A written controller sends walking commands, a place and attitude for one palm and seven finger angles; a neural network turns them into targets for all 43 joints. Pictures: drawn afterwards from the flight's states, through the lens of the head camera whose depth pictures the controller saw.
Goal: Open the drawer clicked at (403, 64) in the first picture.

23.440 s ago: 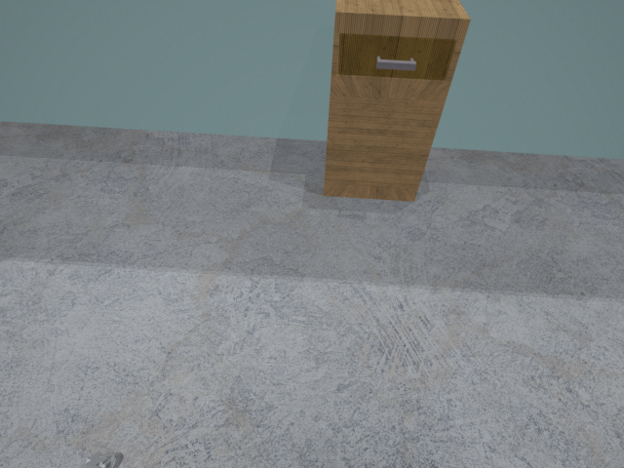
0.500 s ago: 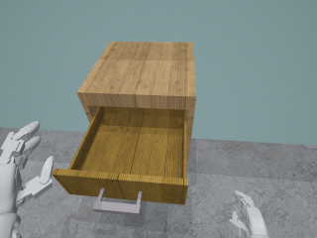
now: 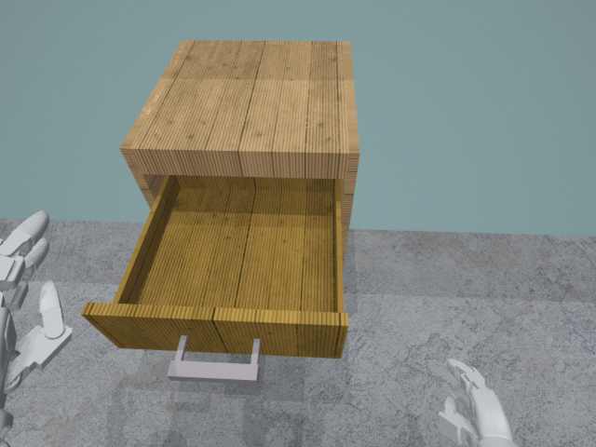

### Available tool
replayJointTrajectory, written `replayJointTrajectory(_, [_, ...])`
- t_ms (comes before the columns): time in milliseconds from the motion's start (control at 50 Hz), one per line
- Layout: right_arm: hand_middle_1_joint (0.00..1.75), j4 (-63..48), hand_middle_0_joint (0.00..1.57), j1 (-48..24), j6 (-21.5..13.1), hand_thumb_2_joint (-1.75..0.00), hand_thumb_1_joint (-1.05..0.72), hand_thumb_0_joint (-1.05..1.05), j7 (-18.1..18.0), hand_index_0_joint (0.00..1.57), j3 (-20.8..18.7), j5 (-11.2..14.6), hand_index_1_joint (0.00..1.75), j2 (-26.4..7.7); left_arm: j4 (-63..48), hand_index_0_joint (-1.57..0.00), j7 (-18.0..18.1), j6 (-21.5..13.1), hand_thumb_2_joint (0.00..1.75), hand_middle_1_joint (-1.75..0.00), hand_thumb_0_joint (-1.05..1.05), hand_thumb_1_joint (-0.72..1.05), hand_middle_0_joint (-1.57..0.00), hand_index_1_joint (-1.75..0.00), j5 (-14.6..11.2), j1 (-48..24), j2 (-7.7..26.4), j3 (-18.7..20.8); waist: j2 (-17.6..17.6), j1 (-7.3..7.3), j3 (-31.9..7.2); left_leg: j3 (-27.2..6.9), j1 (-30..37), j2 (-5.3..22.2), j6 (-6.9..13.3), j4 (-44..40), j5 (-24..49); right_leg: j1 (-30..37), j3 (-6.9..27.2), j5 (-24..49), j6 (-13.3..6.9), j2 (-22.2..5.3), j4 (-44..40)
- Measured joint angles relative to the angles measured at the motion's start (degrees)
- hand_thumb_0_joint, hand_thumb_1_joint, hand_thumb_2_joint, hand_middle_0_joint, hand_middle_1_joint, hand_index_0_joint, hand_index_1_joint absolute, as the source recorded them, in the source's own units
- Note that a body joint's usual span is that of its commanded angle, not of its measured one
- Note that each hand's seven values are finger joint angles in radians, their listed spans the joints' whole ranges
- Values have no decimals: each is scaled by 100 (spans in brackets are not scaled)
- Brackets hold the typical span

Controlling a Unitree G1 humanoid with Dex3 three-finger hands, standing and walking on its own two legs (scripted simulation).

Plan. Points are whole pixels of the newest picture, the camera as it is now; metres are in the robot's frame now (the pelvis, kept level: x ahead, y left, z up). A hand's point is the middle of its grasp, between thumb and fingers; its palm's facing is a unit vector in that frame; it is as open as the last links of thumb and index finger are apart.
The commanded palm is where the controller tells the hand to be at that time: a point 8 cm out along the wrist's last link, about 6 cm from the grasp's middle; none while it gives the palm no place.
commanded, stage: step back with the hand held close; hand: left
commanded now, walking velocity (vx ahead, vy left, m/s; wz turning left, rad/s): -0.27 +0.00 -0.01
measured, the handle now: (217, 358) +0.26 +0.15 -0.10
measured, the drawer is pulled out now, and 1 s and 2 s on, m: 0.30 0.30 0.30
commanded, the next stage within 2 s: stop stepping back and stand still in 1.16 s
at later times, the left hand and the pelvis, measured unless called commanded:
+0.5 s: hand (20, 400) +0.14 +0.24 +0.15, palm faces +0.34 -0.83 -0.44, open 7.4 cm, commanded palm +0.07 +0.29 +0.17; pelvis -0.05 +0.01 -0.01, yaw +1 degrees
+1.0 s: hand out of the picture +0.07 +0.18 +0.16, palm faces +0.15 -0.84 -0.52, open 7.4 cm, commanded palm +0.00 +0.25 +0.17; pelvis -0.14 -0.02 -0.01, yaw -2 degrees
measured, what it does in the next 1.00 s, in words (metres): walks backwards: right foot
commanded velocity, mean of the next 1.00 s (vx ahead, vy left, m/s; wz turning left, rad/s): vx -0.33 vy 0.00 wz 0.00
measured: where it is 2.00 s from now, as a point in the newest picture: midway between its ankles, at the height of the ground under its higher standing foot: outside the picture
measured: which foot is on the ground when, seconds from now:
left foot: down 0.00-0.94, up 0.96-1.00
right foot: down 0.00-0.60, up 0.62-0.86, down 0.88-1.00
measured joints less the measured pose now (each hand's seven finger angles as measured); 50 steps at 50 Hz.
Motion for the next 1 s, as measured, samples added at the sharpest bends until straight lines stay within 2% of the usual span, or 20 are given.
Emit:
replayJointTrajectory(120, [30,-78,20,-43,175,-90,-90,2,-70,20,-148,40,30,3,-275,-21,-1,-12,90,-30,1,89,-21,-31,0,367,241,16,-115,-81,68,50,-258,-75,58,96,51,-326,38,-18,61,-87,236])
replayJointTrajectory(240, [30,-140,20,-57,159,-90,-91,2,-84,20,-136,41,30,112,-460,-22,94,-28,90,-30,1,89,-21,-31,-29,404,408,214,-261,-69,66,66,-481,-123,93,236,101,-596,44,-26,89,-145,487])
replayJointTrajectory(400, [30,-204,20,-67,-16,-90,-90,2,-43,20,-7,30,30,239,-592,-21,166,-90,90,-30,1,89,-21,-30,-26,319,291,223,-304,-16,5,31,-822,-92,81,572,115,-914,-2,-14,58,-122,802])
replayJointTrajectory(520, [30,-114,20,29,-115,-90,-90,2,-33,20,6,9,30,193,-692,-21,258,-198,90,-30,1,89,-21,-30,-15,258,164,98,-260,-40,-42,-95,-1117,-33,34,958,-141,-1018,-119,77,19,-48,811])
replayJointTrajectory(600, [30,17,20,92,-99,-90,-90,2,-82,20,-20,-17,30,160,-749,-21,313,-249,90,-30,1,89,-21,-31,3,221,217,136,-345,-70,-1,-63,-1101,-56,102,907,178,-1049,-103,54,80,-84,897])
replayJointTrajectory(720, [30,-30,20,208,-278,-90,-90,2,-64,20,-13,-94,30,331,-683,-21,324,-265,90,-30,1,89,-21,-30,30,196,444,424,-404,-121,-66,-49,-1159,-58,149,533,405,-1072,235,-887,155,-10,1692])
replayJointTrajectory(860, [30,75,20,-194,-477,-90,-90,2,153,20,131,-177,30,472,-807,-21,126,-290,90,-30,1,89,-21,-30,-74,145,464,375,-492,34,51,174,-1397,131,8,175,840,-404,356,-836,220,-44,1094])
replayJointTrajectory(900, [30,38,20,-378,-476,-90,-90,2,199,20,159,-177,30,462,-824,-21,41,-292,90,-30,1,89,-21,-30,-103,104,507,375,-468,53,160,208,-1526,212,-62,161,974,-265,341,-922,153,-5,709])
replayJointTrajectory(960, [30,-16,20,-541,-397,-90,-90,1,241,20,112,-88,30,306,-830,-21,-128,-300,90,-30,1,89,-21,-30,-142,53,473,221,-17,-42,431,-74,-1595,482,-140,208,1148,-167,113,-532,-25,338,446])
replayJointTrajectory(1000, [30,16,20,-427,-288,-90,-90,2,221,20,53,54,30,278,-896,-21,-190,-364,90,-30,1,89,-21,-30,-145,267,558,217,-35,-87,337,-159,-1682,368,-140,980,324,-180,50,-448,-100,338,465])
